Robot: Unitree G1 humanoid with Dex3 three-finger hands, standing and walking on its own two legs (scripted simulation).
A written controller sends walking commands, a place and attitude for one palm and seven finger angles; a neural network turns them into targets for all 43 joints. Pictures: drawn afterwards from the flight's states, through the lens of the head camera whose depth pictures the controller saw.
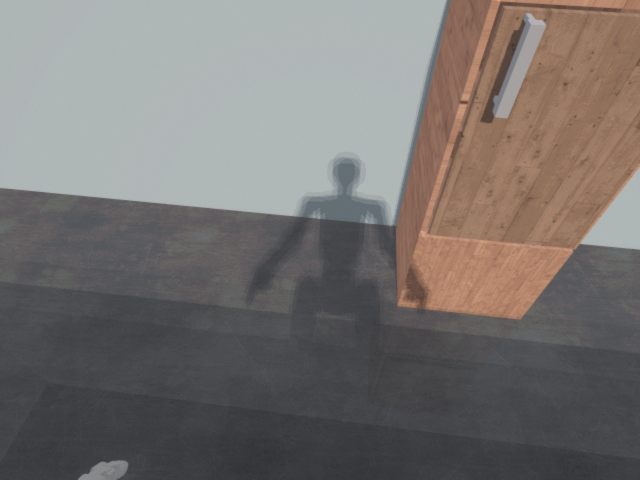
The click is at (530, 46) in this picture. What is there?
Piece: cupboard door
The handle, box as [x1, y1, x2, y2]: [493, 13, 545, 117]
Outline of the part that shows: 528,13 525,13 523,18 526,23 499,94 497,96 494,96 493,99 495,104 493,108 493,113 496,117 507,117 545,27 545,24 542,20 535,20 532,15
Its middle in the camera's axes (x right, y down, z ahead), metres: +0.37 -0.32 +0.73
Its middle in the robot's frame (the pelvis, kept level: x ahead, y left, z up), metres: +0.80 -0.32 +0.16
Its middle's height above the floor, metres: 0.93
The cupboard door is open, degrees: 0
